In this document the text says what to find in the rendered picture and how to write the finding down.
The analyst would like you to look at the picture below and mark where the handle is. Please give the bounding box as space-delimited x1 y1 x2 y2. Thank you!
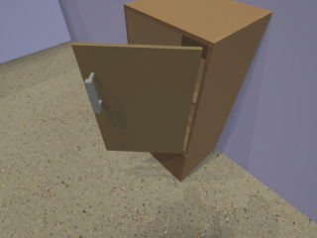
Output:
84 72 102 114

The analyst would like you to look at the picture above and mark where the cupboard door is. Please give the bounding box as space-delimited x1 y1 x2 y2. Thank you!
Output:
71 42 203 154

